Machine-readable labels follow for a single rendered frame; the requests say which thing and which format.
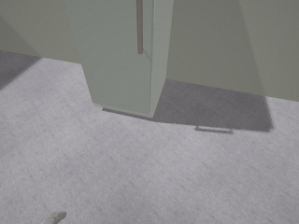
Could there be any fridge door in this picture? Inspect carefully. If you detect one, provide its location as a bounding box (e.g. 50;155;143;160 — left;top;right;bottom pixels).
62;0;154;115

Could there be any robot left hand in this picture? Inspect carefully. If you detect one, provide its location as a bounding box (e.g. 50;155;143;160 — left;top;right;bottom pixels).
41;211;67;224

